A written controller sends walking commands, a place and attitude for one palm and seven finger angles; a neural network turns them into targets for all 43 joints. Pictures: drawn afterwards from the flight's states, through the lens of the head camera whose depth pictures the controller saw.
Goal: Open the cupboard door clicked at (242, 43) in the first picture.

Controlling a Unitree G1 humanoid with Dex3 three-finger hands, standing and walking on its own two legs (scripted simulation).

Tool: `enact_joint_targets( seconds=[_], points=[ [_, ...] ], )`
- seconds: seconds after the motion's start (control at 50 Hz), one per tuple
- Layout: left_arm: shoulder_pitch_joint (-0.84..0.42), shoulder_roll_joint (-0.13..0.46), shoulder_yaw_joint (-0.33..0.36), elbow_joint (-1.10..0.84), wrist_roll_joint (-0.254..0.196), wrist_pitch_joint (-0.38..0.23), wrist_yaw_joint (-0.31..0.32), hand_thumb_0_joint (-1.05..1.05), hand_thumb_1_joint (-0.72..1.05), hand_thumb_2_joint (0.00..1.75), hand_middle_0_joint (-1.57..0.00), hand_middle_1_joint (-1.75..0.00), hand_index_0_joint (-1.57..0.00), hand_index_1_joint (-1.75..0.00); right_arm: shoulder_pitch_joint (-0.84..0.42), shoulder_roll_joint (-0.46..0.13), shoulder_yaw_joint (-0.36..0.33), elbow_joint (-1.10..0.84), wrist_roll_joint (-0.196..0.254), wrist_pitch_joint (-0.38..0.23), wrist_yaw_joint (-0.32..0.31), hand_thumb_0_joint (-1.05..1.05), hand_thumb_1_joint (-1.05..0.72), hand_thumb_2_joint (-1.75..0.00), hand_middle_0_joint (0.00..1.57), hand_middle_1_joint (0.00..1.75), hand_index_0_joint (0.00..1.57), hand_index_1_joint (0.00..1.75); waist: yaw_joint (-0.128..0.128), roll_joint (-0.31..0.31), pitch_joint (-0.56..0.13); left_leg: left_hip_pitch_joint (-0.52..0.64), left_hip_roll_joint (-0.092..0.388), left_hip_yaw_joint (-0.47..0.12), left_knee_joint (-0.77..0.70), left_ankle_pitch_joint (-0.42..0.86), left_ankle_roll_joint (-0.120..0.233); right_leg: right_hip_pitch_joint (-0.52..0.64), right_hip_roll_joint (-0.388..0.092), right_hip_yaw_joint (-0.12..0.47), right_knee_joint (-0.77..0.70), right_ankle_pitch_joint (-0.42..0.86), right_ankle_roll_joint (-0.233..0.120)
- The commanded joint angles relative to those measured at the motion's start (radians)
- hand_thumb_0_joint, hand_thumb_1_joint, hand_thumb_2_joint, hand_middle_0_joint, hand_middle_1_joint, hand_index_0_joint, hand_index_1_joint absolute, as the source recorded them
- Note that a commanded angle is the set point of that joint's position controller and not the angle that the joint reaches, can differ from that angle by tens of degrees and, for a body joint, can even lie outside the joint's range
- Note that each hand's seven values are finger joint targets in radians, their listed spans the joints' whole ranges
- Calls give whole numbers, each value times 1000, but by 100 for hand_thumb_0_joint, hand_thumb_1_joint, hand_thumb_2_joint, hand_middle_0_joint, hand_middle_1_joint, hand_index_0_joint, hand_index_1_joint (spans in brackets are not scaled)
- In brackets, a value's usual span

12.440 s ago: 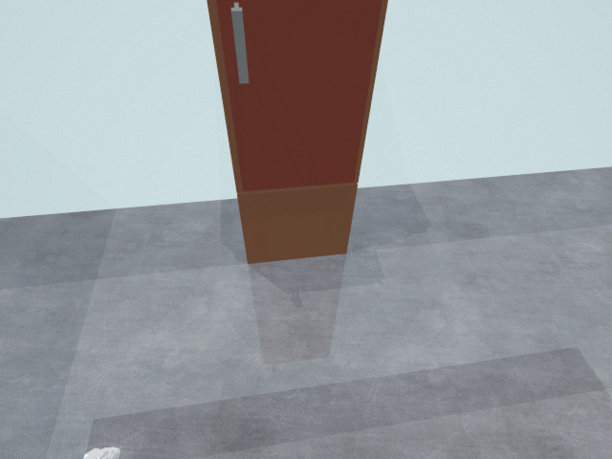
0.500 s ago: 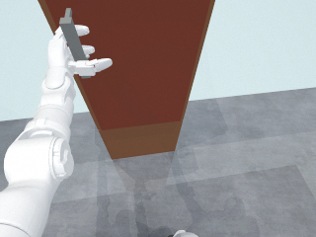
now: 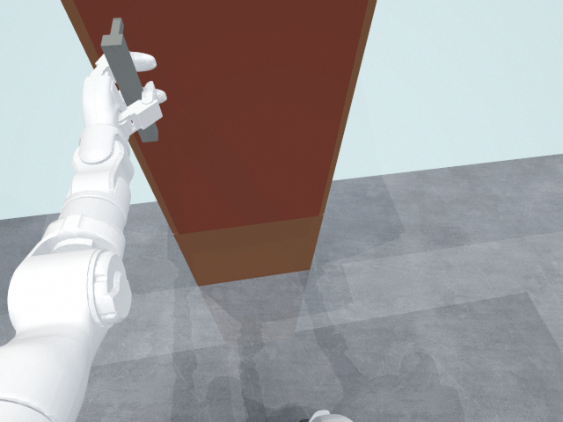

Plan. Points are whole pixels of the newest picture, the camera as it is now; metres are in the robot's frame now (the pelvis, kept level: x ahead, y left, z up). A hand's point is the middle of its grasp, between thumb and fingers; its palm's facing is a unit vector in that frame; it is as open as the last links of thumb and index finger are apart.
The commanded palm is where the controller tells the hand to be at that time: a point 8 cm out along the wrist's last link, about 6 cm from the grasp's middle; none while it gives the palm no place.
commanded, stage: pull the door open along its arc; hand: left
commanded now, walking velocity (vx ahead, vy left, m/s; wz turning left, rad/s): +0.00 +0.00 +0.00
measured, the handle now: (135, 84) +0.56 +0.16 +0.15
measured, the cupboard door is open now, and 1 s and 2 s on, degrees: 0 44 38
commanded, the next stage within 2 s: open thumb and fingers to let go in 1.02 s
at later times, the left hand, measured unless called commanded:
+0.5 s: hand (170, 150) +0.43 +0.11 +0.15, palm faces +0.08 -1.00 +0.05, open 5.9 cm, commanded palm +0.37 +0.15 +0.15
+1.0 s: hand (272, 233) +0.30 -0.01 +0.16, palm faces +0.22 -0.97 -0.04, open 6.4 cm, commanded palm +0.24 +0.02 +0.15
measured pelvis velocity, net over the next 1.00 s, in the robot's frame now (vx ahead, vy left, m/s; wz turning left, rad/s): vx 0.01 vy -0.04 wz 0.04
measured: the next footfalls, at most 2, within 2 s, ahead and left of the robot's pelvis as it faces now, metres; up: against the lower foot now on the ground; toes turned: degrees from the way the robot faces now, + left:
none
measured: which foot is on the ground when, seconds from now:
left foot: down 0.00-1.00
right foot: down 0.00-1.00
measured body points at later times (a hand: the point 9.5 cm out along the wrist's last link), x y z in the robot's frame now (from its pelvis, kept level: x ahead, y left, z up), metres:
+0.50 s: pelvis +0.01 +0.00 +0.01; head +0.04 -0.02 +0.46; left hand +0.42 +0.16 +0.15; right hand +0.09 -0.25 -0.11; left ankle -0.03 +0.10 -0.72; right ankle +0.01 -0.10 -0.72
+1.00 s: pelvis +0.01 -0.04 +0.01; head -0.02 -0.07 +0.46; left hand +0.28 +0.04 +0.16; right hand +0.23 -0.21 -0.07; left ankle -0.03 +0.10 -0.72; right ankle +0.01 -0.10 -0.72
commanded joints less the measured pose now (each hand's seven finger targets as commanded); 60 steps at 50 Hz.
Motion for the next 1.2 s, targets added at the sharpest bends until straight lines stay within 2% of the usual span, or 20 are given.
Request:
enact_joint_targets(
  seconds=[0.0,0.18,0.24,0.28,0.36,0.4,0.42,0.52,0.54,0.56,0.6,0.64,0.7,0.76,0.88,0.92,0.96,1.02,1.1,1.18],
  points=[
    [-565,226,9,-241,-1,-90,-1,0,90,90,-40,-135,-40,-135,139,-158,-58,-41,2,-20,-10,0,-90,-90,20,30,20,30,-16,26,-418,208,-3,-57,-44,394,0,218,2,24,-36,374,12],
    [-309,161,4,-394,-40,-68,-28,0,90,90,-40,-135,-40,-135,95,-145,-65,-95,18,-14,-4,0,-90,-90,20,30,20,30,61,33,-474,251,-2,-38,-58,506,-1,320,4,21,-32,470,4],
    [-161,110,-17,-472,-63,-35,-30,0,90,90,-40,-135,-40,-135,63,-138,-67,-119,27,-13,-2,0,-90,-90,20,30,20,30,86,-11,-436,240,1,-28,-76,538,4,369,3,16,-43,502,2],
    [-76,89,-19,-589,-74,-13,-26,0,90,90,-40,-135,-40,-135,30,-129,-70,-137,32,-15,1,0,-90,-90,20,30,20,30,110,17,-453,270,4,-19,-84,585,5,398,-1,20,-45,542,3],
    [132,-11,-79,-781,-92,46,-12,0,90,90,-40,-135,-40,-135,-44,-109,-68,-169,45,-24,6,0,-90,-90,20,30,20,30,139,-32,-398,277,6,-7,-115,589,6,447,-9,13,-64,563,5],
    [200,-64,-115,-889,-93,80,4,0,90,90,-40,-135,-40,-135,-88,-96,-67,-182,49,-30,5,0,-90,-90,20,30,20,30,148,-24,-372,297,6,-2,-130,565,3,450,-12,9,-75,542,6],
    [205,-103,-52,-980,-127,105,106,0,90,90,-40,-135,-40,-135,-131,-74,-65,-191,50,-37,8,0,-90,-90,20,30,20,30,191,-22,-361,281,1,-2,-137,544,-5,457,-10,-1,-92,503,7],
    [349,-311,-231,-1201,-32,235,364,0,90,90,-40,-135,-40,-135,-240,-45,-55,-191,21,-36,16,0,-90,-90,20,30,20,30,180,-66,-284,311,6,-5,-169,466,-18,456,-27,-6,-111,426,10],
    [376,-318,-226,-1236,-13,259,425,0,90,90,-40,-135,-40,-135,-267,-38,-55,-192,12,-29,14,0,-90,-90,20,30,20,30,191,-100,-287,313,8,-11,-173,461,-20,474,-31,-6,-116,407,9],
    [417,-380,-278,-1283,0,285,469,0,90,90,-40,-135,-40,-135,-298,-26,-52,-199,6,-22,15,0,-90,-90,20,30,20,30,196,-82,-290,327,5,-9,-180,449,-22,486,-36,-5,-122,399,7],
    [448,-458,-356,-1341,36,332,544,0,90,90,-40,-135,-40,-135,-338,-10,-50,-195,-4,-9,19,0,-90,-90,20,30,20,30,190,-88,-264,342,3,-12,-181,441,-26,490,-43,-8,-135,389,4],
    [493,-501,-405,-1365,77,368,607,0,90,90,-40,-135,-40,-135,-368,1,-51,-187,-15,11,17,0,-90,-90,20,30,20,30,186,-145,-239,347,6,-23,-184,414,-26,502,-50,-8,-157,364,2],
    [576,-585,-474,-1436,122,413,684,0,90,90,-40,-135,-40,-135,-422,27,-49,-181,-24,36,29,0,-90,-90,20,30,20,30,196,-119,-229,377,0,-20,-171,419,-29,521,-61,2,-177,379,-6],
    [698,-656,-538,-1475,113,466,708,0,90,90,-40,-135,-40,-135,-469,39,-41,-175,-19,72,49,0,-90,-90,20,30,20,30,202,-120,-201,383,-4,-33,-168,417,-33,532,-67,2,-189,391,-10],
    [947,-704,-622,-1655,87,538,670,0,90,90,-40,-135,-40,-135,-525,61,-22,-203,-14,127,77,0,-90,-90,20,30,20,30,222,-72,-191,380,-8,-39,-142,432,-39,559,-80,16,-181,483,-9],
    [998,-723,-664,-1710,78,560,650,0,90,90,-40,-135,-40,-135,-529,63,-17,-218,-11,135,86,0,-90,-90,20,30,20,30,215,-72,-192,377,-10,-39,-130,432,-38,555,-84,21,-174,526,-3],
    [937,-724,-688,-1723,76,566,643,0,90,90,-40,-135,-40,-135,-536,58,-14,-217,-8,133,86,0,-90,-90,20,30,20,30,203,-104,-177,380,-9,-48,-132,405,-36,530,-87,27,-183,485,2],
    [850,-669,-642,-1674,77,555,650,0,90,90,-40,-135,-40,-135,-545,56,-11,-209,-9,117,70,0,-90,-90,20,30,20,30,200,-141,-150,371,-24,-48,-131,331,-27,500,-96,61,-224,387,17],
    [622,-599,-557,-1534,75,522,681,0,90,90,-40,-135,-40,-135,-554,51,-9,-166,-6,85,36,0,-90,-90,20,30,20,30,186,-177,-114,347,-42,-57,-137,243,-19,464,-115,109,-294,201,29],
    [562,-619,-521,-1425,76,496,718,0,62,78,-38,-132,-38,-132,-556,57,-19,-137,-13,59,23,0,-90,-90,20,30,20,30,206,-181,-126,341,-44,-68,-145,212,-21,466,-134,132,-329,92,31]
  ],
)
